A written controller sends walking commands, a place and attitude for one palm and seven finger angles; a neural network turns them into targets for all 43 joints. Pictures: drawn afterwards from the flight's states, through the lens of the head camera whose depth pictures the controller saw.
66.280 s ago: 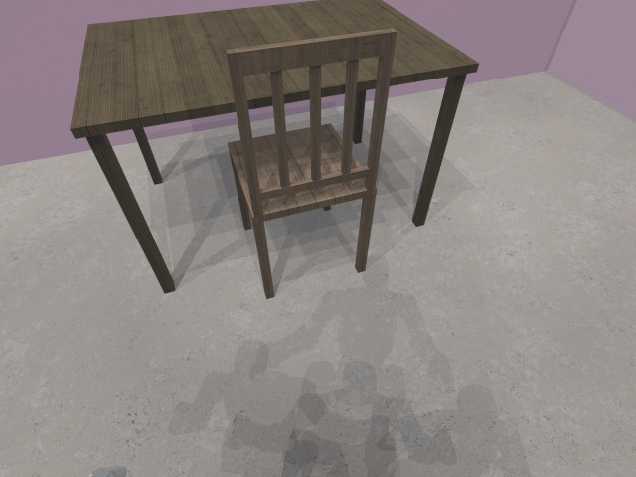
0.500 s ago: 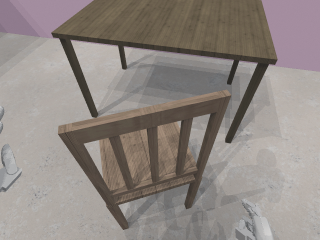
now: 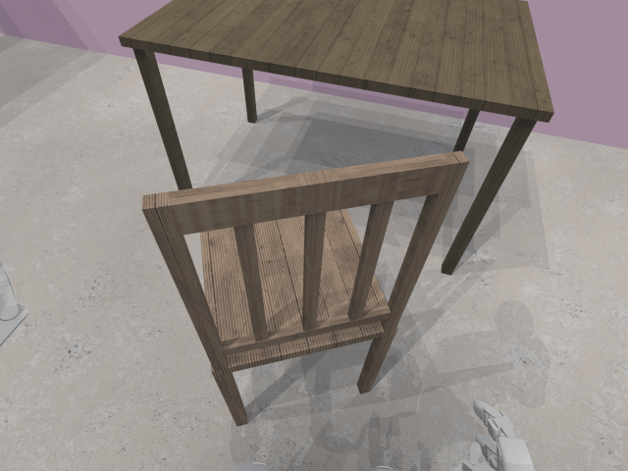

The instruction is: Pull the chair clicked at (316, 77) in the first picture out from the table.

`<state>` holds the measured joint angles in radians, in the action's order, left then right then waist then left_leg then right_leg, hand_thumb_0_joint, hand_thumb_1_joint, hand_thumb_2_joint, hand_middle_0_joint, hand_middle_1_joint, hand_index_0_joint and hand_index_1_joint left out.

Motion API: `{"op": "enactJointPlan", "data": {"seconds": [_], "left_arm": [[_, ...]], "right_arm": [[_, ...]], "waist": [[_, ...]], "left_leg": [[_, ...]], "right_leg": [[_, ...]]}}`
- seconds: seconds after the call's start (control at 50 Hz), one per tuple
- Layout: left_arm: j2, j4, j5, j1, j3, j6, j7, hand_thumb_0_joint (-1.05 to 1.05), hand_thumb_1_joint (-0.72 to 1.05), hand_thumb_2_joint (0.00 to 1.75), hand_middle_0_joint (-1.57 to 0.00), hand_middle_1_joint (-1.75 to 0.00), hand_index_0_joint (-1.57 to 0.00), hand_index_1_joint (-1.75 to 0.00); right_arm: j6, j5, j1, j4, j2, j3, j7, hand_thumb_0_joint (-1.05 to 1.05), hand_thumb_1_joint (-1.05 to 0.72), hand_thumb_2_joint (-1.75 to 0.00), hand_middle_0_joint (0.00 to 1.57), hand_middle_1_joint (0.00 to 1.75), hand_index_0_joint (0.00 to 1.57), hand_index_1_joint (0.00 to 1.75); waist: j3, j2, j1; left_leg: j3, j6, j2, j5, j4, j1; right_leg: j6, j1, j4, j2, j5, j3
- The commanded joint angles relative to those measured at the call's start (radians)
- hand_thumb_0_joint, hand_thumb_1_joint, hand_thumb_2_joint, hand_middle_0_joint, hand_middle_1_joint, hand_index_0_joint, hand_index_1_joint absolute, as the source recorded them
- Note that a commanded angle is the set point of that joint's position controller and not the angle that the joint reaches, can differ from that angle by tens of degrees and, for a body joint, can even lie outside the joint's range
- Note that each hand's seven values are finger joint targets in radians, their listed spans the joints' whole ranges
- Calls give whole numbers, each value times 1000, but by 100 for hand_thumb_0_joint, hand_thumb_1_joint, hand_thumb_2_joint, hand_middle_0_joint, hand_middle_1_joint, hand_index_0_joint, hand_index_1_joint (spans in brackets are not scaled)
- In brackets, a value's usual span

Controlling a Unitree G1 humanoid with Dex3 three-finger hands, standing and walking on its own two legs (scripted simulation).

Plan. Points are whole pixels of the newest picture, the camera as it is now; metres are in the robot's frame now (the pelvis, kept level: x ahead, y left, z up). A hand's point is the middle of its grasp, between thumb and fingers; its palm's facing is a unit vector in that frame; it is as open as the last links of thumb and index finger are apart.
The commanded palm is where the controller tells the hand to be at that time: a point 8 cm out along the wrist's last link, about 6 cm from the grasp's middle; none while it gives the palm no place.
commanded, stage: step back with the hand held close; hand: left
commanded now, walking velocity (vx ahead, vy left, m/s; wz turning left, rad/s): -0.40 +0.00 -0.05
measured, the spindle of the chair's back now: (311, 279) +0.42 +0.04 -0.06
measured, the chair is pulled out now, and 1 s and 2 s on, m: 0.51 0.51 0.51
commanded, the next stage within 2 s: stop stepping back and stand still in 1.12 s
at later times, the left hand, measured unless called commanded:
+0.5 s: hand (18, 319) +0.19 +0.27 +0.19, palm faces +0.47 -0.73 -0.49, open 7.4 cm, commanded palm +0.12 +0.30 +0.19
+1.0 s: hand out of the picture +0.16 +0.27 +0.19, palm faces +0.41 -0.74 -0.53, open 7.4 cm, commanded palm +0.10 +0.30 +0.19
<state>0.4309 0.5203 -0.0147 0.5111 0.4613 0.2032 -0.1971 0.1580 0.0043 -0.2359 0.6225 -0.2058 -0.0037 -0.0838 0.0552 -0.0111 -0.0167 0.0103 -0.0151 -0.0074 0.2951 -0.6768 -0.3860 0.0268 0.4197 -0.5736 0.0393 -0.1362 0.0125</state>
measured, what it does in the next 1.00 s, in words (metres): steps on the spot: right foot, then right foot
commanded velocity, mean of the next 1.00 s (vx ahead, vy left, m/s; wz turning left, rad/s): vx -0.40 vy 0.00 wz -0.07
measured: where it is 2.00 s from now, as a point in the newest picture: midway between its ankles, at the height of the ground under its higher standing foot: outside the picture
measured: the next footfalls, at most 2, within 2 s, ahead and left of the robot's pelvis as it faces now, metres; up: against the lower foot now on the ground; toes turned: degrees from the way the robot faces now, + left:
right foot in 0.60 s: +0.07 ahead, -0.14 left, +0.00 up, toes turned +2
right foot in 1.00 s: -0.02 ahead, -0.14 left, +0.00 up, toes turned -3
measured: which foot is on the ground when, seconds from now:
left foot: down 0.00-1.00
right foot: down 0.00-0.52, up 0.54-0.58, down 0.60-0.84, up 0.86-0.98, down 1.00-1.00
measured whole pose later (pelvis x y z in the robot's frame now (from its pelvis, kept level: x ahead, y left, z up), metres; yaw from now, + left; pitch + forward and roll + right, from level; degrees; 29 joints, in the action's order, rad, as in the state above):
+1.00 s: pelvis -0.05 +0.00 +0.00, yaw -3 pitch +1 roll -2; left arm 0.50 0.56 0.02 0.54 0.52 0.29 -0.15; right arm 0.24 -0.02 -0.19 0.64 -0.17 0.00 -0.07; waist 0.05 -0.03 -0.03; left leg -0.04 0.00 -0.09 0.15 -0.60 -0.46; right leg 0.00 0.29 -0.59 0.00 -0.33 0.01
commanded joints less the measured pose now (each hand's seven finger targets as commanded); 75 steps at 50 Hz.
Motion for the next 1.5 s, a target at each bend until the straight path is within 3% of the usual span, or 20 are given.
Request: {"op": "enactJointPlan", "data": {"seconds": [0.0,0.08,0.18,0.28,0.38,0.44,0.5,0.64,0.72,0.82,0.92,1.0,1.06,1.14,1.18,1.2,1.26,1.34,1.4,1.48], "left_arm": [[205,213,7,-72,130,68,-21,0,90,90,-20,-30,-20,-30],[196,241,12,-29,136,69,-27,0,90,90,-20,-30,-20,-30],[183,242,-7,-11,168,89,-19,0,90,90,-20,-30,-20,-30],[193,228,-5,-43,178,108,-4,0,90,90,-20,-30,-20,-30],[202,242,15,-37,151,93,-11,0,90,90,-20,-30,-20,-30],[200,257,10,14,167,101,-13,0,90,90,-20,-30,-20,-30],[184,254,-8,-14,185,116,-7,0,90,90,-20,-30,-20,-30],[194,257,14,-89,124,145,22,0,90,90,-20,-30,-20,-30],[225,252,29,12,159,137,15,0,90,90,-20,-30,-20,-30],[215,262,20,49,204,151,24,0,90,90,-20,-30,-20,-30],[194,239,46,24,142,150,31,0,90,90,-20,-30,-20,-30],[218,228,30,-88,117,153,43,0,90,90,-20,-30,-20,-30],[243,189,48,-26,125,122,24,0,90,90,-20,-30,-20,-30],[223,193,30,17,159,109,10,0,90,90,-20,-30,-20,-30],[212,239,28,70,148,128,20,0,90,90,-20,-30,-20,-30],[215,234,25,89,146,131,29,0,90,90,-20,-30,-20,-30],[240,308,53,85,168,115,35,0,90,90,-20,-30,-20,-30],[228,282,45,120,137,82,32,0,90,90,-20,-30,-20,-30],[224,194,42,34,136,70,31,0,90,90,-20,-30,-20,-30],[197,139,41,-12,93,43,21,0,90,90,-20,-30,-20,-30]], "right_arm": [[56,-8,85,-129,-141,-65,-10,0,-90,-90,20,30,20,30],[49,-14,96,-124,-133,-61,-5,0,-90,-90,20,30,20,30],[63,4,112,-160,-149,-75,-11,0,-90,-90,20,30,20,30],[79,-6,92,-145,-139,-81,-9,0,-90,-90,20,30,20,30],[61,-24,74,-104,-123,-77,8,0,-90,-90,20,30,20,30],[52,-19,101,-114,-127,-77,-1,0,-90,-90,20,30,20,30],[75,-4,132,-145,-148,-80,-13,0,-90,-90,20,30,20,30],[107,-22,73,-89,-137,-81,-6,0,-90,-90,20,30,20,30],[90,-17,99,-105,-119,-84,-5,0,-90,-90,20,30,20,30],[97,-13,130,-142,-142,-79,-18,0,-90,-90,20,30,20,30],[126,-14,71,-96,-142,-73,-5,0,-90,-90,20,30,20,30],[126,-20,95,-82,-148,-66,-1,0,-90,-90,20,30,20,30],[96,-14,104,-84,-110,-74,5,0,-90,-90,20,30,20,30],[56,-12,143,-103,-70,-38,-3,0,-90,-90,20,30,20,30],[56,-7,124,-120,-115,-61,-8,0,-90,-90,20,30,20,30],[58,0,123,-130,-118,-79,-2,0,-90,-90,20,30,20,30],[80,-18,104,-128,-106,-68,12,0,-90,-90,20,30,20,30],[78,19,78,-127,-124,-51,16,0,-90,-90,20,30,20,30],[75,6,74,-108,-132,-45,2,0,-90,-90,20,30,20,30],[57,1,63,-92,-128,-46,-1,0,-90,-90,20,30,20,30]], "waist": [[-80,-42,10],[-159,-7,13],[-145,175,10],[-96,67,16],[-175,-120,21],[-194,29,19],[-133,294,26],[-190,15,33],[-200,-41,15],[-188,292,19],[-195,212,4],[-141,82,9],[-117,-175,17],[-136,-132,28],[-194,87,19],[-229,224,14],[-222,341,16],[-173,165,9],[-61,55,28],[-75,-60,37]], "left_leg": [[76,-29,-47,276,114,-101],[111,-33,-76,199,167,-38],[191,-95,-200,377,346,-396],[119,-69,-115,400,204,-374],[47,-6,-20,168,-5,23],[118,-40,-106,138,192,0],[249,-134,-296,420,435,-425],[35,4,-71,-81,57,28],[40,4,-52,75,65,107],[255,-116,-323,258,455,-215],[179,-105,-291,-241,291,112],[85,-21,-180,12,163,63],[-15,45,8,88,-282,137],[32,20,-22,67,103,4],[170,-45,-186,-448,380,120],[225,-82,-296,-639,360,222],[217,-139,-308,-556,325,160],[141,-52,-206,-87,271,87],[58,-6,-94,292,270,-1],[20,-6,-25,136,45,179]], "right_leg": [[-104,-67,215,138,-256,-245],[-86,-73,157,122,-203,-183],[-30,-372,-141,3,-77,-85],[-66,-276,-45,60,-50,-202],[-149,-12,231,208,-96,-289],[-83,-59,98,99,-104,-181],[-12,-350,-285,-51,-145,-40],[-114,-89,91,131,302,-247],[-140,-6,182,160,24,-243],[-22,-267,-247,-59,-201,-22],[-38,-131,-23,-16,-242,-10],[-83,-151,174,52,-24,-83],[-245,116,378,326,-109,-361],[-159,-212,136,229,462,-158],[-39,-205,-72,63,262,-66],[-25,-100,-202,11,-118,-32],[-17,-74,-263,15,-355,-55],[-17,-300,175,22,-89,13],[-53,-204,275,55,-296,-81],[-119,28,358,137,-412,-188]]}}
